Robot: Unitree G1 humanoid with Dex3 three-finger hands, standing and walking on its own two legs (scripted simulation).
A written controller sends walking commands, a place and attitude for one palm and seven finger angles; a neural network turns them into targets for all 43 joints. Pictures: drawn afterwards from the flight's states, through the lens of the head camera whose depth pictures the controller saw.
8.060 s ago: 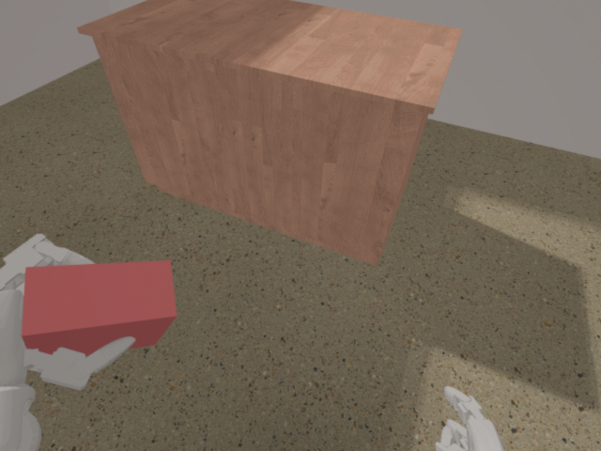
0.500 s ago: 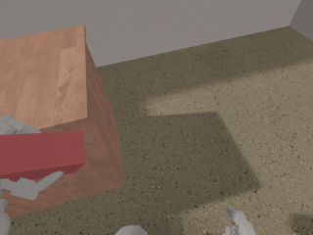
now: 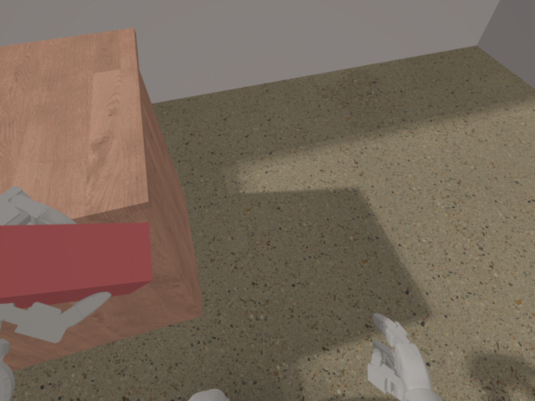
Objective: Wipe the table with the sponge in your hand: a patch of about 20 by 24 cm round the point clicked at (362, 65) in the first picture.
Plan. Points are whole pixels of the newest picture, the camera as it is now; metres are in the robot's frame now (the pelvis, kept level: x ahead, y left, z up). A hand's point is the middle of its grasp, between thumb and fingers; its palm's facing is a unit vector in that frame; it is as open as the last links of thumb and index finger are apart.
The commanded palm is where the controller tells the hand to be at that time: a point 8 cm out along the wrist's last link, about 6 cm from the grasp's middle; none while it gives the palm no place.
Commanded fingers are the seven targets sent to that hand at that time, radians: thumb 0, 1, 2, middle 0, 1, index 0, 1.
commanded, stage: come to a stop and stand still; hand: left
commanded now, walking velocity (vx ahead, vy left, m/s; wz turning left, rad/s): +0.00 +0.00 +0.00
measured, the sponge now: (98, 265) +0.23 +0.20 +0.16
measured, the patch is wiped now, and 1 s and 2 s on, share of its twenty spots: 0.00 0.00 0.00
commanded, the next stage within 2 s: look again from close up in 1.38 s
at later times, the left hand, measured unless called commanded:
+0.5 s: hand (3, 262) +0.22 +0.28 +0.17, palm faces +0.35 -0.88 -0.33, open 10.0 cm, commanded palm +0.16 +0.31 +0.19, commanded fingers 0.00 0.10 1.30 -1.20 -1.60 -1.20 -1.60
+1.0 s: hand out of the picture +0.25 +0.31 +0.17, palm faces +0.35 -0.87 -0.35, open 10.0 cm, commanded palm +0.19 +0.35 +0.19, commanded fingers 0.00 0.10 1.30 -1.20 -1.60 -1.20 -1.60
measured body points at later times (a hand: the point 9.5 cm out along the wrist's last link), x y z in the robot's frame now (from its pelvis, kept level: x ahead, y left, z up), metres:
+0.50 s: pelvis -0.02 +0.04 +0.01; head -0.01 +0.08 +0.46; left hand +0.20 +0.33 +0.19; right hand +0.13 -0.21 -0.05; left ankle +0.05 +0.13 -0.73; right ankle +0.00 -0.07 -0.73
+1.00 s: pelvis +0.02 +0.07 +0.02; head +0.04 +0.10 +0.46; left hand +0.22 +0.36 +0.19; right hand +0.21 -0.14 -0.05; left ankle +0.05 +0.13 -0.73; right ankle +0.00 -0.07 -0.73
